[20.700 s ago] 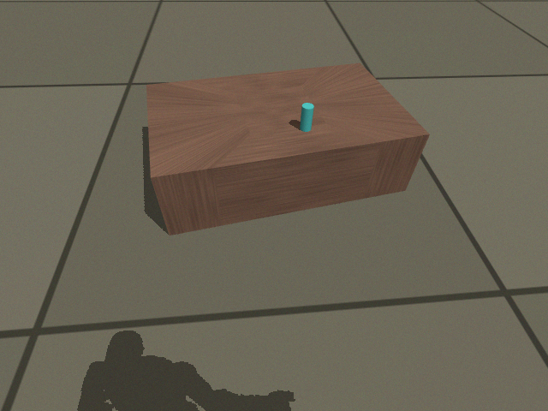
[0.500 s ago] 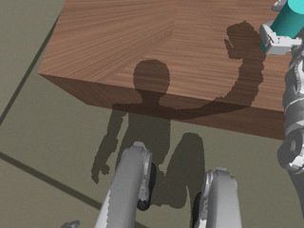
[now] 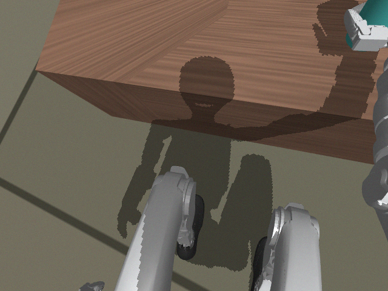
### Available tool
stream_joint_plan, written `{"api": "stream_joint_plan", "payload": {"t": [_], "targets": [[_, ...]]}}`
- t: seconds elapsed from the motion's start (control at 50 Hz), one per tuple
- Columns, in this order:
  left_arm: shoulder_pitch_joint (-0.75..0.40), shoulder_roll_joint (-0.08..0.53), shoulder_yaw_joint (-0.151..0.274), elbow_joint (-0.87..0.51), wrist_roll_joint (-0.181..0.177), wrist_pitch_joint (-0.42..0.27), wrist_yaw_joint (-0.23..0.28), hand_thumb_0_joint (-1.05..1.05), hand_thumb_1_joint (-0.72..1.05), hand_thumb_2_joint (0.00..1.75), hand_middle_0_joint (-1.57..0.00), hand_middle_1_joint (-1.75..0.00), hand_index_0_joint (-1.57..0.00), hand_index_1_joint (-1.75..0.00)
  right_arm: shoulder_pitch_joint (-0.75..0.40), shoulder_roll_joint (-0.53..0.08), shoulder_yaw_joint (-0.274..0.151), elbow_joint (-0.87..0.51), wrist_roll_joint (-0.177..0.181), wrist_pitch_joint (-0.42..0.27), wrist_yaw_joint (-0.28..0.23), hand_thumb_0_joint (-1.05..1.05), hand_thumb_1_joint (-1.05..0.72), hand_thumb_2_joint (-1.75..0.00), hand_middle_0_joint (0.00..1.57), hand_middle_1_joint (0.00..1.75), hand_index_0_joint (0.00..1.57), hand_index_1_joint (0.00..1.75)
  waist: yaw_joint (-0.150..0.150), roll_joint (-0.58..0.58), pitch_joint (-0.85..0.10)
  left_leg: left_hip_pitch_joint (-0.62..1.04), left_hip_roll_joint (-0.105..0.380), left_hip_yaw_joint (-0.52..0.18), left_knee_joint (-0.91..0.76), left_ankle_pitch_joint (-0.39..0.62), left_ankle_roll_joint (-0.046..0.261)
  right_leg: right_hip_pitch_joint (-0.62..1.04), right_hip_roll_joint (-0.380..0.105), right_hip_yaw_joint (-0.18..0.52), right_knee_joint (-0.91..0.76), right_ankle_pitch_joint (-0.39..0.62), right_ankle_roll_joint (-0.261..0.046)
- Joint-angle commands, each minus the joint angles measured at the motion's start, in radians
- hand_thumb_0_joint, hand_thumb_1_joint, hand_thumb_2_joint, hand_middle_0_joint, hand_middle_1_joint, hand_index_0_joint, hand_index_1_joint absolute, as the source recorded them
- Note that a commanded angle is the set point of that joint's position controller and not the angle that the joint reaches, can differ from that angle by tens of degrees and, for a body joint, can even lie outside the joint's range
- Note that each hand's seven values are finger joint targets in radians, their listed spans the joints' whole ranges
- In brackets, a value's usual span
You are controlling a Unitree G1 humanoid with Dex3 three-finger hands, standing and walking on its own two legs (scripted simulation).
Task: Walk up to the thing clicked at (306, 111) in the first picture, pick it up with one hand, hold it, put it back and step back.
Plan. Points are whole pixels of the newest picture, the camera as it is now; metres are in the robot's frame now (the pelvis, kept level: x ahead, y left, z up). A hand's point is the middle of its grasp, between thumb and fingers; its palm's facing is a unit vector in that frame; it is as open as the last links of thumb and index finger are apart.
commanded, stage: lower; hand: right
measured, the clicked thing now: (381, 12) +0.61 -0.15 +0.01
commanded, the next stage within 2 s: loosen in 0.92 s
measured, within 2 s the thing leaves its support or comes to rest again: rests again in 0.80 s
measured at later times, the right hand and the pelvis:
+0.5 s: hand (362, 22) +0.62 -0.14 -0.02, palm faces +0.05 +1.00 -0.02, open 7.1 cm; pelvis -0.01 +0.00 -0.03, yaw +1 degrees
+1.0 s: hand (361, 22) +0.63 -0.14 -0.04, palm faces +0.06 +1.00 -0.03, open 7.1 cm; pelvis -0.01 +0.00 -0.04, yaw +2 degrees
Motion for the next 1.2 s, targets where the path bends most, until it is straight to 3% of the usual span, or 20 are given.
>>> {"api": "stream_joint_plan", "payload": {"t": [0.0,0.08,0.14,0.22,0.26,0.3,0.38,0.42,0.5,0.64,0.72,0.76,0.82,0.88,0.9,0.92,0.98,1.02,1.08,1.18], "targets": [[0.283,0.223,0.067,0.008,0.003,0.014,0.013,0.0,0.9,0.9,-0.21,-0.31,-0.21,-0.31,-0.593,-0.238,-0.009,-0.308,0.014,-0.097,-0.004,0.0,-0.55,-1.42,1.41,1.51,1.43,1.51,0.042,-0.26,-0.853,0.587,-0.031,0.003,-0.111,0.213,0.051,0.391,0.004,-0.008,-0.253,0.291,0.012],[0.281,0.239,0.071,0.011,0.004,0.02,0.015,0.0,0.9,0.9,-0.21,-0.31,-0.21,-0.31,-0.563,-0.221,-0.005,-0.23,0.009,-0.082,-0.006,0.0,-0.56,-1.39,1.39,1.47,1.41,1.47,0.058,-0.237,-0.759,0.545,-0.033,0.009,-0.107,0.167,0.048,0.325,0.005,-0.006,-0.242,0.235,0.008],[0.273,0.234,0.058,-0.015,0.006,0.026,0.009,0.0,0.89,0.9,-0.21,-0.31,-0.21,-0.31,-0.585,-0.241,-0.007,-0.266,0.0,-0.085,-0.013,0.0,-0.51,-1.37,1.37,1.45,1.39,1.45,0.051,-0.254,-0.811,0.559,-0.031,0.009,-0.096,0.167,0.046,0.342,0.006,-0.008,-0.239,0.236,0.008],[0.27,0.244,0.056,-0.01,0.009,0.029,0.013,0.0,0.89,0.89,-0.21,-0.31,-0.21,-0.31,-0.626,-0.227,0.022,-0.261,-0.006,-0.079,-0.009,0.0,-0.51,-1.33,1.35,1.42,1.37,1.42,0.076,-0.273,-0.778,0.504,-0.032,0.016,-0.088,0.133,0.044,0.324,0.007,0.0,-0.226,0.197,0.006],[0.282,0.246,0.052,-0.006,0.009,0.03,0.013,0.0,0.89,0.9,-0.21,-0.31,-0.21,-0.31,-0.62,-0.257,0.001,-0.285,0.0,-0.079,-0.018,0.0,-0.49,-1.32,1.36,1.42,1.38,1.42,0.062,-0.29,-0.786,0.527,-0.03,0.018,-0.082,0.147,0.044,0.333,0.007,-0.003,-0.226,0.212,0.008],[0.282,0.243,0.044,-0.021,0.01,0.033,0.011,0.0,0.89,0.9,-0.21,-0.31,-0.21,-0.31,-0.614,-0.254,-0.001,-0.286,0.0,-0.076,-0.021,0.0,-0.48,-1.31,1.35,1.41,1.37,1.41,0.069,-0.278,-0.834,0.565,-0.029,0.015,-0.071,0.191,0.043,0.333,0.008,-0.01,-0.203,0.254,0.008],[0.292,0.251,0.044,-0.015,0.012,0.041,0.011,0.0,0.89,0.9,-0.21,-0.31,-0.21,-0.31,-0.612,-0.241,0.012,-0.285,-0.008,-0.065,-0.026,0.0,-0.5,-1.31,1.35,1.4,1.36,1.4,0.081,-0.304,-0.807,0.508,-0.031,0.026,-0.052,0.209,0.048,0.367,0.002,0.003,-0.196,0.299,0.016],[0.294,0.248,0.044,-0.011,0.015,0.044,0.01,0.0,0.89,0.9,-0.21,-0.31,-0.21,-0.31,-0.654,-0.251,0.012,-0.324,-0.006,-0.067,-0.029,0.0,-0.49,-1.3,1.34,1.39,1.36,1.39,0.079,-0.317,-0.812,0.511,-0.03,0.023,-0.049,0.198,0.05,0.343,0.004,0.004,-0.199,0.278,0.016],[0.291,0.249,0.04,-0.008,0.014,0.045,0.009,0.0,0.89,0.9,-0.21,-0.31,-0.21,-0.31,-0.629,-0.26,0.011,-0.284,-0.012,-0.056,-0.038,0.0,-0.49,-1.31,1.33,1.4,1.35,1.4,0.08,-0.302,-0.786,0.519,-0.032,0.026,-0.052,0.162,0.046,0.305,0.006,-0.002,-0.196,0.227,0.01],[0.294,0.252,0.032,-0.016,0.018,0.05,0.01,0.0,0.89,0.9,-0.21,-0.31,-0.21,-0.31,-0.636,-0.252,0.02,-0.276,-0.019,-0.05,-0.045,0.0,-0.44,-1.27,1.31,1.36,1.33,1.36,0.095,-0.307,-0.776,0.49,-0.033,0.033,-0.037,0.176,0.046,0.313,0.004,0.004,-0.181,0.251,0.013],[0.297,0.264,0.037,-0.002,0.022,0.051,0.01,0.0,0.88,0.91,-0.21,-0.31,-0.21,-0.31,-0.64,-0.277,0.009,-0.255,-0.024,-0.052,-0.052,0.0,-0.45,-1.28,1.31,1.37,1.33,1.37,0.095,-0.3,-0.751,0.486,-0.035,0.035,-0.036,0.142,0.044,0.266,0.005,0.005,-0.174,0.204,0.008],[0.284,0.253,0.025,-0.022,0.022,0.052,0.009,0.0,0.88,0.9,-0.21,-0.31,-0.21,-0.31,-0.677,-0.25,0.034,-0.291,-0.026,-0.056,-0.05,0.0,-0.42,-1.25,1.3,1.35,1.32,1.35,0.106,-0.323,-0.765,0.463,-0.032,0.038,-0.026,0.162,0.046,0.3,0.005,0.013,-0.176,0.232,0.014],[0.292,0.259,0.025,-0.023,0.021,0.055,0.007,0.0,0.89,0.9,-0.21,-0.31,-0.2,-0.31,-0.645,-0.282,0.012,-0.258,-0.031,-0.05,-0.055,0.0,-0.39,-1.22,1.28,1.32,1.3,1.32,0.097,-0.324,-0.765,0.462,-0.034,0.039,-0.022,0.158,0.047,0.3,0.005,0.013,-0.175,0.232,0.013],[0.308,0.259,0.023,-0.014,0.024,0.06,0.006,0.0,0.89,0.9,-0.21,-0.31,-0.21,-0.31,-0.636,-0.28,0.016,-0.277,-0.034,-0.05,-0.055,0.0,-0.38,-1.21,1.27,1.31,1.28,1.31,0.102,-0.324,-0.773,0.483,-0.034,0.043,-0.017,0.183,0.047,0.303,0.004,0.008,-0.167,0.256,0.015],[0.301,0.255,0.02,-0.027,0.027,0.059,0.004,0.0,0.89,0.9,-0.21,-0.31,-0.2,-0.31,-0.665,-0.266,0.035,-0.296,-0.037,-0.051,-0.05,0.0,-0.36,-1.2,1.26,1.3,1.28,1.3,0.109,-0.345,-0.787,0.487,-0.033,0.039,-0.013,0.198,0.048,0.307,0.004,0.005,-0.159,0.273,0.016],[0.302,0.26,0.019,-0.025,0.026,0.061,0.004,0.0,0.89,0.9,-0.21,-0.31,-0.21,-0.31,-0.674,-0.281,0.019,-0.304,-0.033,-0.051,-0.05,0.0,-0.37,-1.19,1.28,1.3,1.3,1.3,0.107,-0.346,-0.8,0.481,-0.033,0.041,-0.009,0.206,0.048,0.325,0.003,0.009,-0.157,0.291,0.017],[0.301,0.259,0.019,-0.018,0.026,0.063,0.005,0.0,0.89,0.9,-0.21,-0.31,-0.21,-0.31,-0.654,-0.277,0.018,-0.255,-0.037,-0.039,-0.054,0.0,-0.39,-1.2,1.27,1.3,1.29,1.3,0.113,-0.329,-0.744,0.46,-0.036,0.044,-0.013,0.173,0.046,0.272,0.003,0.016,-0.158,0.246,0.014],[0.301,0.26,0.015,-0.02,0.027,0.064,0.005,0.0,0.89,0.9,-0.22,-0.31,-0.22,-0.31,-0.648,-0.284,0.018,-0.246,-0.041,-0.038,-0.055,0.0,-0.31,-1.11,1.32,1.27,1.34,1.27,0.116,-0.323,-0.738,0.462,-0.035,0.044,-0.015,0.162,0.045,0.259,0.004,0.01,-0.154,0.229,0.011],[0.303,0.264,0.016,-0.023,0.029,0.066,0.002,0.0,0.93,0.87,-0.22,-0.32,-0.23,-0.31,-0.654,-0.286,0.029,-0.273,-0.047,-0.039,-0.05,0.0,-0.13,-0.87,1.22,1.03,1.23,1.03,0.107,-0.361,-0.771,0.463,-0.035,0.045,-0.003,0.181,0.049,0.293,0.004,0.013,-0.158,0.261,0.017],[0.299,0.263,0.018,-0.027,0.025,0.067,0.005,0.0,0.94,0.88,-0.22,-0.32,-0.23,-0.3,-0.668,-0.27,0.043,-0.271,-0.042,-0.029,-0.046,0.0,0.05,-0.58,1.14,0.85,1.14,0.85,0.117,-0.345,-0.733,0.448,-0.037,0.046,-0.013,0.155,0.046,0.268,0.003,0.013,-0.158,0.224,0.012]]}}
